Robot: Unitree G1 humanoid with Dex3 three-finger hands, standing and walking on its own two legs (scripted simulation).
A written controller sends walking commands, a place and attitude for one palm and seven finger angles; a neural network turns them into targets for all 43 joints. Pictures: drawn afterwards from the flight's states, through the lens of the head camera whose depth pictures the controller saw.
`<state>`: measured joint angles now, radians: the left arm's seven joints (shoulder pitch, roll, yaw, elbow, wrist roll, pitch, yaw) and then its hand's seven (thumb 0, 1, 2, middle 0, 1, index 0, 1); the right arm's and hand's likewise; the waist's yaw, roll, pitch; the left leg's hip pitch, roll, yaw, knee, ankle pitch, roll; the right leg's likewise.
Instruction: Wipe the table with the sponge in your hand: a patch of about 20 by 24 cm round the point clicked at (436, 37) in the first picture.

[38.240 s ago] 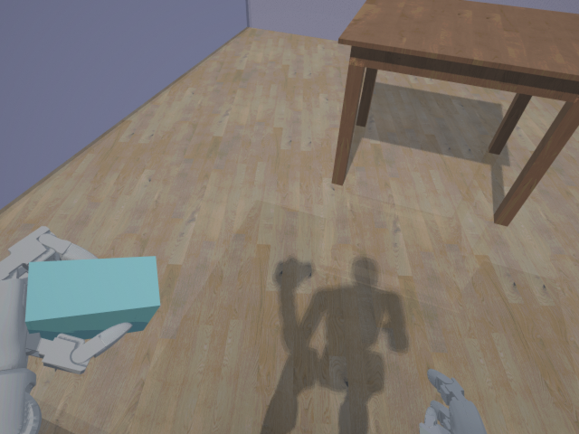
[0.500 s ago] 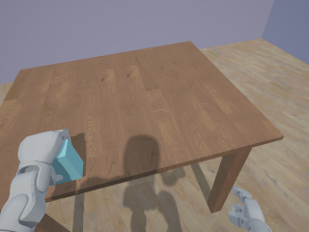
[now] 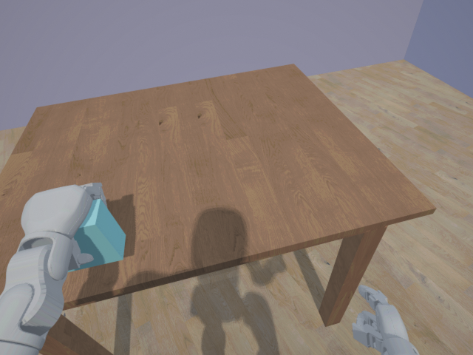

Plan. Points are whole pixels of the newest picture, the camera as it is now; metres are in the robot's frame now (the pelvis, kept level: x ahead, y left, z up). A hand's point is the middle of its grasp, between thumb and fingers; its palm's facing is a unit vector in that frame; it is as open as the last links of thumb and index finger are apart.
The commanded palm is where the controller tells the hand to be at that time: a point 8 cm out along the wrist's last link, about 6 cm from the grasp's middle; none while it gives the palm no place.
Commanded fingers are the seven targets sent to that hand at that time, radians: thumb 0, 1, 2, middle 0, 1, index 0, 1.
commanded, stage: lift the sponge slowly off the table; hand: left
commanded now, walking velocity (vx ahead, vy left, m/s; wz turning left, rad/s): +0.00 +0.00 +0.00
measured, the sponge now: (85, 242) +0.24 +0.31 +0.08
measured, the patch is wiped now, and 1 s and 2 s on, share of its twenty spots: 0.95 0.95 0.95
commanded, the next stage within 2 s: bring the sponge back beside the body in 0.80 s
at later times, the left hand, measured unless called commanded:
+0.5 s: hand (66, 214) +0.25 +0.32 +0.14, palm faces +0.08 -0.04 -1.00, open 9.7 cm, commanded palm +0.22 +0.32 +0.22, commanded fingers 0.00 0.10 1.30 -1.20 -1.60 -1.20 -1.60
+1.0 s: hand (62, 212) +0.25 +0.32 +0.15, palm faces +0.07 -0.05 -1.00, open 9.7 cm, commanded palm +0.21 +0.31 +0.23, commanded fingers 0.00 0.10 1.30 -1.20 -1.60 -1.20 -1.60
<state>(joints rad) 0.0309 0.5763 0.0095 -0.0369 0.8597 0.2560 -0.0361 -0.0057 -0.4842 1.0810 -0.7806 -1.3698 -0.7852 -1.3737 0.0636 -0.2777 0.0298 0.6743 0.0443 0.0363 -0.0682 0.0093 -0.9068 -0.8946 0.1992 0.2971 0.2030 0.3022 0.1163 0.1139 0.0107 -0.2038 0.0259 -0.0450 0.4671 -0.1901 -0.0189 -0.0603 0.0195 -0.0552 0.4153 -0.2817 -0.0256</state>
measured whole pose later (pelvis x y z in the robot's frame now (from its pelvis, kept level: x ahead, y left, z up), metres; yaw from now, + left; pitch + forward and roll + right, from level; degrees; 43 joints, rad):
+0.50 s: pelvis +0.00 +0.01 +0.00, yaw +0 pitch -4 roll -1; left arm -0.02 0.62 0.02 -0.09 0.84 0.30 -0.09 -0.01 -0.48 1.08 -0.78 -1.37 -0.79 -1.37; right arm 0.05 -0.28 0.05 0.66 0.05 0.05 -0.06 0.01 -0.91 -0.89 0.20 0.30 0.20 0.30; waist 0.13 0.11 0.01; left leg -0.20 0.02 -0.04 0.45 -0.18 -0.01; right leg -0.06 0.01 -0.05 0.40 -0.27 -0.02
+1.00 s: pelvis -0.01 +0.01 +0.00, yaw +0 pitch -4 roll -1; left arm -0.05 0.63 0.01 -0.13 0.83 0.35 -0.15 -0.01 -0.48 1.08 -0.78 -1.37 -0.78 -1.37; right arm 0.04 -0.28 0.06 0.64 0.05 0.06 -0.06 0.01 -0.91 -0.89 0.20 0.30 0.20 0.30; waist 0.13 0.12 0.01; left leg -0.21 0.02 -0.04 0.45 -0.17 -0.01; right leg -0.07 0.01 -0.05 0.41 -0.27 -0.02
